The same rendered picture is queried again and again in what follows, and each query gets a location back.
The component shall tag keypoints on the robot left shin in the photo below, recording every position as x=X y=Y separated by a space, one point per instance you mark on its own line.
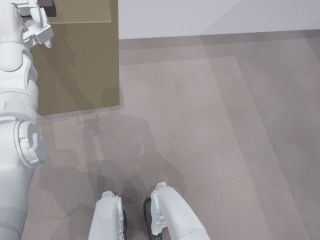
x=120 y=225

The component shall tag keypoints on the robot left upper arm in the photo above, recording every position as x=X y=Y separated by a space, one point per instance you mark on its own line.
x=22 y=149

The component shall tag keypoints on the cabinet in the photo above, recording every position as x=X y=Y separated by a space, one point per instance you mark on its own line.
x=81 y=69

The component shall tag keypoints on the handle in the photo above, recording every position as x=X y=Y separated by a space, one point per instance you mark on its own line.
x=49 y=8

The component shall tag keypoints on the robot shin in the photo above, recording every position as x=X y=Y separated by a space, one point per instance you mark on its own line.
x=120 y=225
x=158 y=223

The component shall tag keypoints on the left robot forearm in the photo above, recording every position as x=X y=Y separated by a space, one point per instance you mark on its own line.
x=19 y=94

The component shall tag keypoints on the robot right shin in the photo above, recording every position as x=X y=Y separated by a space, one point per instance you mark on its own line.
x=158 y=223

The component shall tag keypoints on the drawer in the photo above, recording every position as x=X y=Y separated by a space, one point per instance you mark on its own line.
x=78 y=10

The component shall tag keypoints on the left robot hand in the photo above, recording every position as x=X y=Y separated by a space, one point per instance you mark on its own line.
x=14 y=30

